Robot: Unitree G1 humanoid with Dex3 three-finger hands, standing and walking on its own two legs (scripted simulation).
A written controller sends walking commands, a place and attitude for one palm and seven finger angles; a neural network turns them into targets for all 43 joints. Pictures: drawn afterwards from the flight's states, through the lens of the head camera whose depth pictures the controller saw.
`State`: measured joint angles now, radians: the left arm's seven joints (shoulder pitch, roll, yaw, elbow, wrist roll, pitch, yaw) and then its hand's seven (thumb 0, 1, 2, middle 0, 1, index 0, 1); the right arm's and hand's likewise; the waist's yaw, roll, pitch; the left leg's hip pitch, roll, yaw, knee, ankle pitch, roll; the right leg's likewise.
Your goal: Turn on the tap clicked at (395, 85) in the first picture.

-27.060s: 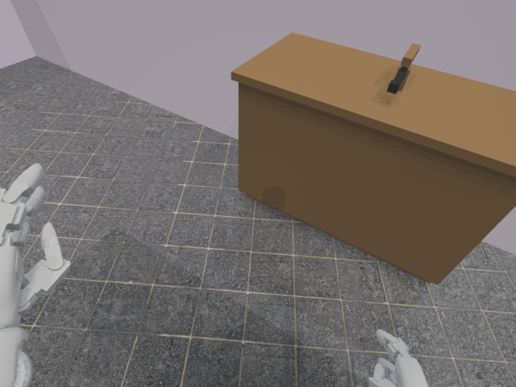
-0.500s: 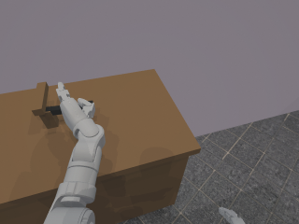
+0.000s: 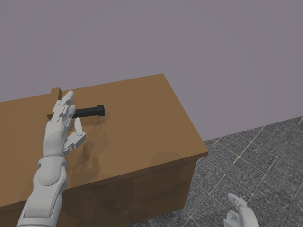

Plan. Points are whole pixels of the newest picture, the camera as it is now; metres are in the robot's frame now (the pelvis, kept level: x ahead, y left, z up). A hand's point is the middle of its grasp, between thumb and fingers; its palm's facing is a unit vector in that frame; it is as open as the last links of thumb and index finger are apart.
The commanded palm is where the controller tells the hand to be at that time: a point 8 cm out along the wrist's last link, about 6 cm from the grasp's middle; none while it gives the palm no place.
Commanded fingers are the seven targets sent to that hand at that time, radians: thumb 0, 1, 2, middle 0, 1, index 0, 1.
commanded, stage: draw the hand back beside the body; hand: left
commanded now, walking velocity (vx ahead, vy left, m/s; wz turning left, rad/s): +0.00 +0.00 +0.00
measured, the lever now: (100, 110) +0.48 +0.24 +0.03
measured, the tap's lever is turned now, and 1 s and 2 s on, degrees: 83 83 83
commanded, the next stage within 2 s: step back with the hand held close in 0.88 s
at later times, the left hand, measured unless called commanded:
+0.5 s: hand (57, 148) +0.24 +0.24 +0.14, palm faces +0.35 -0.89 -0.31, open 7.5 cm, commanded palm +0.19 +0.28 +0.17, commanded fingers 0.00 0.90 0.90 -0.20 -0.30 -0.20 -0.30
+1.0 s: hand (45, 154) +0.21 +0.24 +0.16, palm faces +0.40 -0.85 -0.35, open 7.5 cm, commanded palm +0.17 +0.29 +0.18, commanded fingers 0.00 0.90 0.90 -0.20 -0.30 -0.20 -0.30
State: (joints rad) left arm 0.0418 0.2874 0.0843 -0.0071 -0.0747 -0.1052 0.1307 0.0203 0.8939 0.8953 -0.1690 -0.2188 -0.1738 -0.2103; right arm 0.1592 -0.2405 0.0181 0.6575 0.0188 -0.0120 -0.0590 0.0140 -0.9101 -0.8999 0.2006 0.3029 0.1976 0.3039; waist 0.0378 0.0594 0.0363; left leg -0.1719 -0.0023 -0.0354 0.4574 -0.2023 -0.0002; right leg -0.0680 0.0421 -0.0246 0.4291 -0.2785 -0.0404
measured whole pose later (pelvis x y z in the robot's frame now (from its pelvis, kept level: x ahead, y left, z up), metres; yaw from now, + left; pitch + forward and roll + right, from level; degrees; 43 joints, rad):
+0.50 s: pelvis +0.02 +0.01 +0.00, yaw +0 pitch -4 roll -1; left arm 0.38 0.32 0.20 -0.34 -0.08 -0.08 0.11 0.02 0.89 0.89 -0.20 -0.29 -0.20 -0.28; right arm 0.18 -0.23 0.02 0.63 0.00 -0.04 -0.05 0.01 -0.91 -0.90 0.20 0.30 0.20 0.30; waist 0.06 0.05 0.02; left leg -0.15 -0.01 -0.03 0.48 -0.25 0.01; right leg -0.03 0.03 -0.02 0.41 -0.30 -0.03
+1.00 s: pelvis +0.02 +0.00 +0.00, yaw +1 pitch -5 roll -1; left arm 0.44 0.35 0.25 -0.41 -0.08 -0.11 0.11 0.02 0.89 0.89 -0.21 -0.31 -0.21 -0.30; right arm 0.18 -0.22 0.02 0.64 0.00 -0.06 -0.06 0.01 -0.91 -0.90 0.20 0.30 0.20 0.30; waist 0.06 0.06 0.01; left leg -0.18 0.00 -0.05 0.51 -0.26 0.00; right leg -0.05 0.04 -0.04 0.44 -0.31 -0.04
